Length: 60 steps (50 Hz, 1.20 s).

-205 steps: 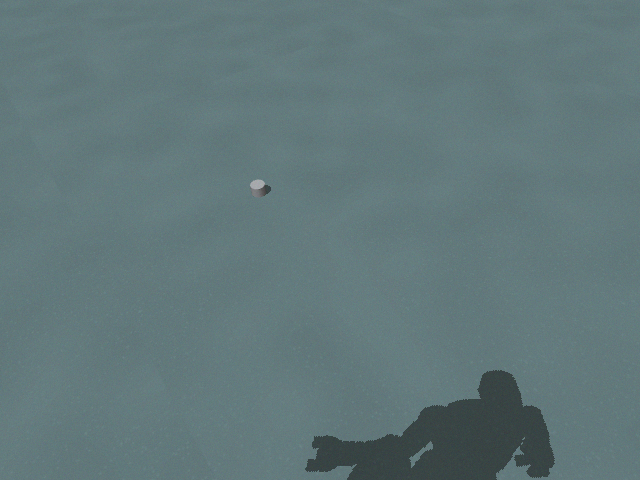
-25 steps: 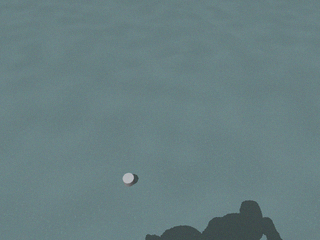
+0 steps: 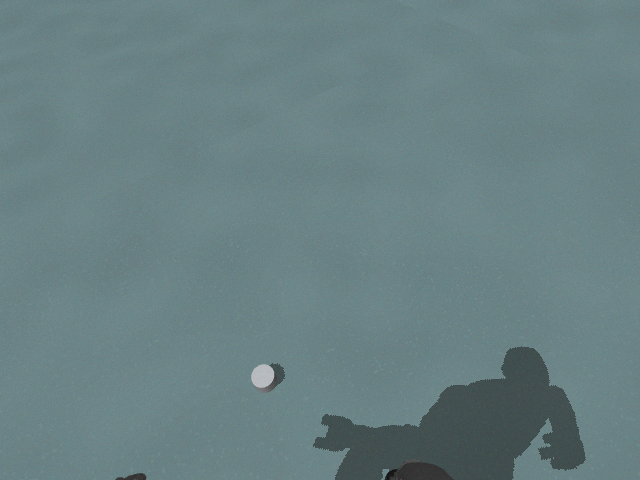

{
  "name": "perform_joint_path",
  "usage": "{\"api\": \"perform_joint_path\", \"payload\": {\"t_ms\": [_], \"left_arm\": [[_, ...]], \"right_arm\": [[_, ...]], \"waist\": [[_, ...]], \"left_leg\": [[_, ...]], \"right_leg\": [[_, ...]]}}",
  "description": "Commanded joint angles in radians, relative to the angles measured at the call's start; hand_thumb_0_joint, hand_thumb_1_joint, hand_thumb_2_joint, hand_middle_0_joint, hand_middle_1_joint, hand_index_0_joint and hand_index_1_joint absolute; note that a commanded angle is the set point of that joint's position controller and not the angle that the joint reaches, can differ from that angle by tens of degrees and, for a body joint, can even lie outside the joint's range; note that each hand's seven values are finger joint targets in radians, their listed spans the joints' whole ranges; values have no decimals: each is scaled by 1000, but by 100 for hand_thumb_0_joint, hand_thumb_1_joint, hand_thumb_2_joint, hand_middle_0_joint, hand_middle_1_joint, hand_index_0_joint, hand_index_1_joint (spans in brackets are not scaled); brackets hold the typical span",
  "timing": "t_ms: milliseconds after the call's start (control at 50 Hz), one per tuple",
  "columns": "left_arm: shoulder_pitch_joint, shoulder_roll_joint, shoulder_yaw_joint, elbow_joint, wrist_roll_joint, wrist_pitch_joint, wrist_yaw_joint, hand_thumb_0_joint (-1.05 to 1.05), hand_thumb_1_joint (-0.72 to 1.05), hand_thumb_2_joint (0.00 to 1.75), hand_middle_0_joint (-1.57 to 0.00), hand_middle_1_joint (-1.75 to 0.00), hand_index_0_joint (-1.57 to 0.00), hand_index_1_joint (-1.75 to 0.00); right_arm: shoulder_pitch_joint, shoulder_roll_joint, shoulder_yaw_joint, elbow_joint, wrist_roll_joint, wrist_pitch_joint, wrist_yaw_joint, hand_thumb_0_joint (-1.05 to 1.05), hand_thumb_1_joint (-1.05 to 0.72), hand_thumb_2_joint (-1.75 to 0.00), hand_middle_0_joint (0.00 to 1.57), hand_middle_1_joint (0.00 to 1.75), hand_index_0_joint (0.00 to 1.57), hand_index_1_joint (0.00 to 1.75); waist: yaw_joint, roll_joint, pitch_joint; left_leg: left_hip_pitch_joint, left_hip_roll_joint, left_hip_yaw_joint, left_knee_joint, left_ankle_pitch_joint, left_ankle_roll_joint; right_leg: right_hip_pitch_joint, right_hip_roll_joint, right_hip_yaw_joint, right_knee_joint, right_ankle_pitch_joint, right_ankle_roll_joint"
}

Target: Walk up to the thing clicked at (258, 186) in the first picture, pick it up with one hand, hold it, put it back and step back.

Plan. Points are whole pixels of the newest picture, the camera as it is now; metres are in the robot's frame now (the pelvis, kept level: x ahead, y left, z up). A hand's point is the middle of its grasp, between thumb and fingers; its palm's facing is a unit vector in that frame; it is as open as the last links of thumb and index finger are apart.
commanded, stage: walk up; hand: left
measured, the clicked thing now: (264, 378) +0.48 +0.26 -0.73
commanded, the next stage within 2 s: stand in 1.92 s
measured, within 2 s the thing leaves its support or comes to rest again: neither
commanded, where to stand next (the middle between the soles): +0.11 +0.00 m, yaw +1 degrees
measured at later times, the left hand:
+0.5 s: hand out of the picture +0.09 +0.30 -0.16, palm faces -0.02 -0.95 -0.31, open 7.4 cm
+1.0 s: hand out of the picture +0.14 +0.26 -0.13, palm faces +0.00 -0.94 -0.34, open 7.4 cm
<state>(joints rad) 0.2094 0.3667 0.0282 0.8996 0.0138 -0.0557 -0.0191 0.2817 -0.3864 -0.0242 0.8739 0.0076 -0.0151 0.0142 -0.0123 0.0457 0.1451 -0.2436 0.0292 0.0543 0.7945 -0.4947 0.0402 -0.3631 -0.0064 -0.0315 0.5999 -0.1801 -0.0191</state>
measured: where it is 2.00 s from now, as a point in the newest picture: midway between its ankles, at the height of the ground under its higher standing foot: outside the picture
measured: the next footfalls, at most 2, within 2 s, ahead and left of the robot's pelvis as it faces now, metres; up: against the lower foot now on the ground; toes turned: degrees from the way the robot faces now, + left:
left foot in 0.24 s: +0.10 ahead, +0.14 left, +0.00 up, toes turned +2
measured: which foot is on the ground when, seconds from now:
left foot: up 0.00-0.22, down 0.24-1.00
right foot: down 0.00-1.00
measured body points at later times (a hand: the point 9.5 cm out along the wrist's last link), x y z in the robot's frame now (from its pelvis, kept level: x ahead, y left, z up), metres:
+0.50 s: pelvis +0.04 +0.03 +0.01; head +0.06 +0.06 +0.46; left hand +0.09 +0.34 -0.13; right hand +0.10 -0.28 -0.09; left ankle +0.07 +0.14 -0.72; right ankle +0.05 -0.12 -0.72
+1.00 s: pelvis +0.06 +0.00 +0.02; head +0.06 +0.00 +0.47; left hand +0.14 +0.31 -0.10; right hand +0.16 -0.30 -0.11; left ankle +0.07 +0.14 -0.72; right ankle +0.05 -0.12 -0.72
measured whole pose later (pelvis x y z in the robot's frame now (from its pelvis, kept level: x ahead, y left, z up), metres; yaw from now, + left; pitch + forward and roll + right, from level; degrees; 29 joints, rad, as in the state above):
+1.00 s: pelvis +0.06 +0.00 +0.02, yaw +0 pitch -3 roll +0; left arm 0.10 0.35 0.00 1.11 0.01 -0.01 -0.02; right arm 0.09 -0.37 -0.01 1.10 -0.01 -0.02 0.01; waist 0.01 0.01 0.04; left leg -0.15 0.05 0.03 0.43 -0.23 -0.03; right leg -0.13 -0.01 -0.01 0.44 -0.25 0.01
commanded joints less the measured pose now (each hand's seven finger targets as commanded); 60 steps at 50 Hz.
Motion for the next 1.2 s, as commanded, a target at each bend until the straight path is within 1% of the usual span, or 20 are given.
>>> {"api": "perform_joint_path", "payload": {"t_ms": [0,60,160,220,240,260,280,300,320,340,360,420,460,500,540,600,640,740,980,1180], "left_arm": [[93,311,89,-61,-7,-5,17,0,90,90,-20,-30,-20,-30],[39,284,71,-67,2,-4,18,0,90,90,-20,-30,-20,-30],[-39,265,65,-84,10,18,10,0,90,90,-20,-30,-20,-30],[-77,212,43,-73,-8,45,3,0,90,90,-20,-30,-20,-30],[-64,173,29,-68,-14,52,2,0,90,90,-20,-30,-20,-30],[-53,148,22,-60,-21,61,0,0,90,90,-20,-30,-20,-30],[-38,211,41,-20,-18,70,6,0,90,90,-20,-30,-20,-30],[-18,236,54,4,-17,70,6,0,90,90,-20,-30,-20,-30],[6,226,52,24,-18,66,2,0,90,90,-20,-30,-20,-30],[3,206,45,40,-17,63,-1,0,90,90,-20,-30,-20,-30],[-2,203,44,49,-19,58,-2,0,90,90,-20,-30,-20,-30],[-29,194,40,71,-14,51,4,0,90,90,-20,-30,-20,-30],[-1,184,32,99,-10,38,14,0,90,90,-20,-30,-20,-30],[-9,230,39,111,-1,23,23,0,90,90,-20,-30,-20,-30],[-83,245,27,97,-10,25,14,0,90,90,-20,-30,-20,-30],[-84,206,8,115,-19,36,7,0,90,90,-20,-30,-20,-30],[-65,202,8,143,-14,34,9,0,90,90,-20,-30,-20,-30],[-101,230,17,157,-12,21,14,0,90,90,-20,-30,-20,-30],[-160,221,23,155,-8,28,19,0,90,90,-20,-30,-20,-30],[-172,211,25,153,-10,33,19,0,90,90,-20,-30,-20,-30]], "right_arm": [[81,-245,-68,-34,-12,-22,-19,0,-90,-90,20,30,20,30],[78,-212,-60,-2,-13,-21,-10,0,-90,-90,20,30,20,30],[78,-174,-53,46,-24,-35,-9,0,-90,-90,20,30,20,30],[85,-188,-63,84,-36,-49,-23,0,-90,-90,20,30,20,30],[64,-224,-67,79,-43,-52,-28,0,-90,-90,20,30,20,30],[5,-273,-70,53,-47,-61,-32,0,-90,-90,20,30,20,30],[-82,-331,-76,35,-37,-58,-32,0,-90,-90,20,30,20,30],[-139,-320,-74,28,-36,-54,-31,0,-90,-90,20,30,20,30],[-167,-282,-60,30,-37,-55,-31,0,-90,-90,20,30,20,30],[-153,-250,-46,40,-39,-61,-30,0,-90,-90,20,30,20,30],[-125,-240,-43,51,-37,-67,-29,0,-90,-90,20,30,20,30],[-111,-269,-51,69,-33,-61,-22,0,-90,-90,20,30,20,30],[-135,-250,-44,63,-20,-49,-22,0,-90,-90,20,30,20,30],[-124,-211,-32,67,-3,-49,-26,0,-90,-90,20,30,20,30],[-102,-206,-33,84,-1,-49,-28,0,-90,-90,20,30,20,30],[-176,-244,-42,102,-13,-46,-27,0,-90,-90,20,30,20,30],[-200,-235,-38,105,-13,-43,-24,0,-90,-90,20,30,20,30],[-199,-204,-30,132,-7,-42,-24,0,-90,-90,20,30,20,30],[-228,-189,-29,172,-20,-30,-20,0,-90,-90,20,30,20,30],[-216,-190,-24,185,-19,-33,-25,0,-90,-90,20,30,20,30]], "waist": [[52,-213,-161],[32,-234,-137],[18,-244,-130],[-14,-144,-139],[-8,-35,-118],[11,79,-92],[13,128,-24],[38,98,27],[57,79,23],[48,79,-4],[40,100,-47],[19,131,-129],[42,105,-177],[35,30,-249],[-6,-20,-234],[17,19,-169],[29,-6,-161],[9,-86,-156],[13,-87,-140],[13,-47,-183]], "left_leg": [[-267,5,-88,196,-139,4],[-227,9,-67,117,11,-17],[-50,-15,-9,-143,139,-36],[134,-23,-20,-298,282,-24],[134,57,-155,-393,203,-9],[20,223,-435,-557,-87,43],[-193,329,-533,-659,-308,133],[-292,333,-515,-663,-317,163],[-248,274,-412,-620,-211,138],[-164,214,-334,-571,-64,102],[-73,194,-295,-530,77,85],[32,184,-254,-452,262,83],[53,168,-197,-375,429,62],[39,117,-130,-293,570,15],[66,76,-111,-368,355,-2],[78,139,-196,-467,242,24],[67,153,-194,-451,285,39],[108,80,-92,-370,447,1],[125,79,-82,-421,396,-7],[133,88,-79,-437,469,-10]], "right_leg": [[269,-340,482,-310,-216,-246],[182,-243,318,-309,-201,-191],[43,-201,189,-273,-210,-170],[-115,-167,143,-157,-332,-100],[-176,-121,115,-100,-387,-65],[-170,-49,85,27,-326,-15],[-53,-27,66,182,-321,-1],[33,-55,81,233,-289,-1],[41,-66,92,175,-260,-6],[26,-62,95,119,-236,-6],[11,-52,77,74,-219,-9],[75,-23,33,-53,-224,-4],[176,-33,35,-216,-63,-2],[290,-93,110,-197,188,-22],[215,-113,122,-142,133,-37],[140,-65,61,-138,-25,-6],[168,-73,69,-174,-29,-9],[184,-123,118,-218,172,-32],[185,-112,120,-280,38,-22],[252,-104,108,-256,143,-19]]}}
